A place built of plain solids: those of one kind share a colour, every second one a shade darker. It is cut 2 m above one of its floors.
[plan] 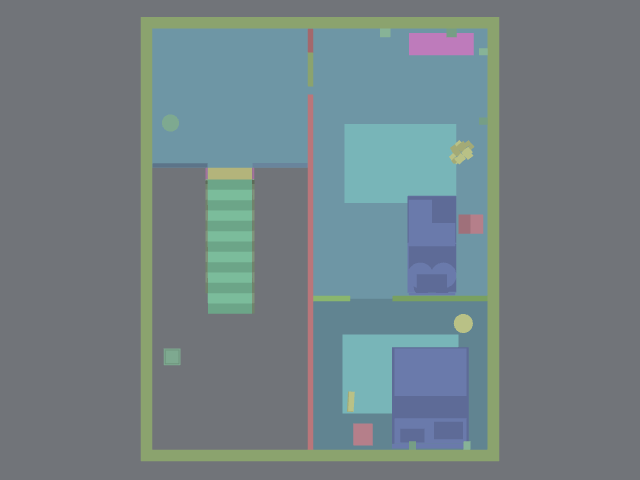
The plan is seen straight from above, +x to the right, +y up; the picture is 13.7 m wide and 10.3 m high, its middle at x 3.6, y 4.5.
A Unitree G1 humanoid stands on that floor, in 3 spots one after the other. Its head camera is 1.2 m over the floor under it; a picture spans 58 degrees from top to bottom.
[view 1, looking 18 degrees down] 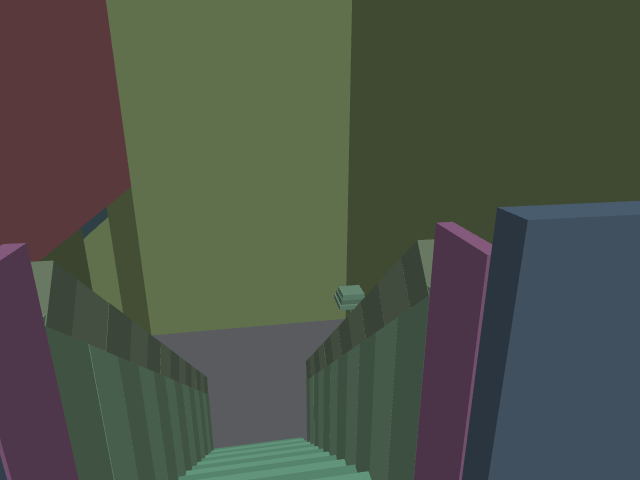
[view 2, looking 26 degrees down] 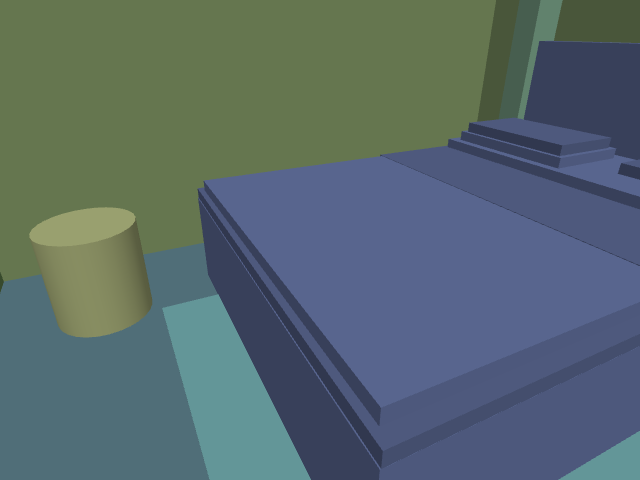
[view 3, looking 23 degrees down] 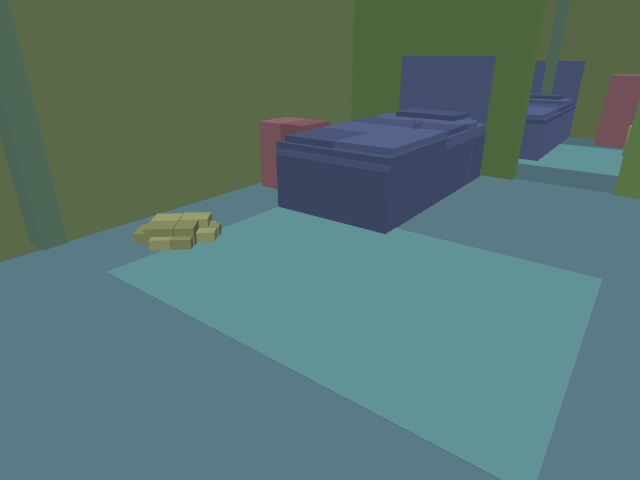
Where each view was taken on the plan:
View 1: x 1.67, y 6.80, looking -100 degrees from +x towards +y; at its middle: wall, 7.26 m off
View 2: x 4.70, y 2.54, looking -26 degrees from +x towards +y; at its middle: bedstead_bedroom_bed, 1.50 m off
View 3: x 4.10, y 8.07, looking -53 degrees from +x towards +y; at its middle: laid_rug_rug_bedroom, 3.06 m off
